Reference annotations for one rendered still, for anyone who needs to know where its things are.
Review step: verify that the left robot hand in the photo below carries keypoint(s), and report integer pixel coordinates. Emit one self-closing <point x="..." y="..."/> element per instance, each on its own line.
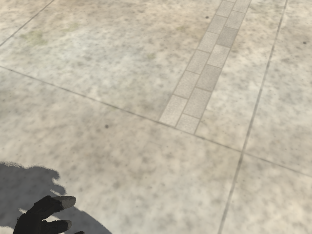
<point x="31" y="221"/>

